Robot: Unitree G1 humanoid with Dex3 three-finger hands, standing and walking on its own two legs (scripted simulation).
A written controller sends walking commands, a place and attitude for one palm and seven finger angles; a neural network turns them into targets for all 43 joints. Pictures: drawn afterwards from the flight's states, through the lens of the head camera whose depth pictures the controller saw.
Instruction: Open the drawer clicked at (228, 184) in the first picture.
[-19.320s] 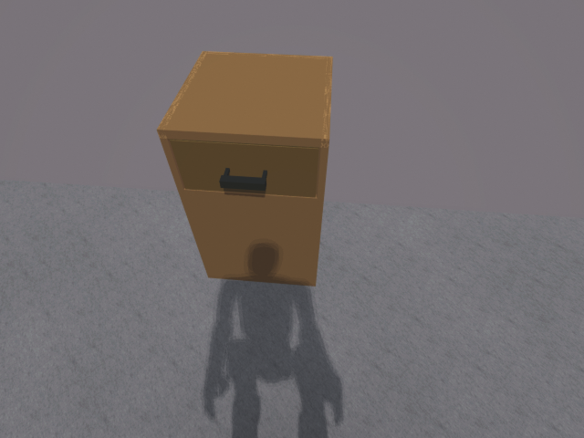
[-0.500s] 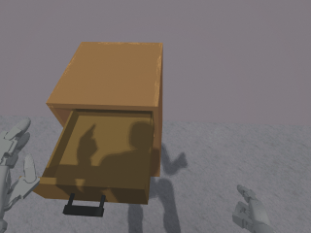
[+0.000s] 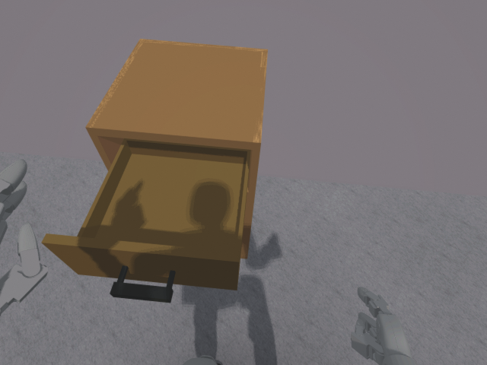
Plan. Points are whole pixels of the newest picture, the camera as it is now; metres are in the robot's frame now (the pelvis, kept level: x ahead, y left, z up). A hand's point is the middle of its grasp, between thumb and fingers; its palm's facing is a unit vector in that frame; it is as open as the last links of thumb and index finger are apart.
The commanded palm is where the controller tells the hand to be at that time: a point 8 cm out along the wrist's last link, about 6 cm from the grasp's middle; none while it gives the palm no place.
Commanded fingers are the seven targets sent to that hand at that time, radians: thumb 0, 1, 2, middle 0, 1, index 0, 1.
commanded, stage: step back with the hand held close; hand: left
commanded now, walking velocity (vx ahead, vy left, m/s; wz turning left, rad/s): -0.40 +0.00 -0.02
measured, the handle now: (145, 282) +0.29 +0.23 -0.16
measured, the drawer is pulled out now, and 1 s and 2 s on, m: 0.30 0.30 0.30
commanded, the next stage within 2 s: stop stepping back and stand still in 0.70 s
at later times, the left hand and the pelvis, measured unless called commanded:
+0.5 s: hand (65, 300) +0.16 +0.20 +0.17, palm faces +0.18 -0.83 -0.52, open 7.4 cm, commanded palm +0.09 +0.26 +0.19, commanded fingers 0.00 0.90 0.90 -0.20 -0.30 -0.20 -0.30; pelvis -0.04 -0.02 +0.00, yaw -2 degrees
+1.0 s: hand out of the picture +0.00 +0.18 +0.17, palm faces +0.29 -0.83 -0.48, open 7.4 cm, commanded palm -0.05 +0.23 +0.19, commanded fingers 0.00 0.90 0.90 -0.20 -0.30 -0.20 -0.30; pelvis -0.18 -0.05 +0.01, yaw -1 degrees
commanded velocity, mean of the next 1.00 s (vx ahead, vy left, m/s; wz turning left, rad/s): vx -0.23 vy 0.03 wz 0.02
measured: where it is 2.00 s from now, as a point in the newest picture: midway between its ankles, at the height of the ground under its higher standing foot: outside the picture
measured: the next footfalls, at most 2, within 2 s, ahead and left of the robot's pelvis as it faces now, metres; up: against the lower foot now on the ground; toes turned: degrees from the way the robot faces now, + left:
right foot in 0.30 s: -0.05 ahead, -0.12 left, +0.00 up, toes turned +0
left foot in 0.56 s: +0.03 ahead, +0.08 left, +0.00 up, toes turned -2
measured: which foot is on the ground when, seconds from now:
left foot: down 0.00-0.40, up 0.42-0.54, down 0.56-0.88, up 0.90-1.00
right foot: down 0.00-0.12, up 0.14-0.28, down 0.30-0.58, up 0.60-0.84, down 0.86-1.00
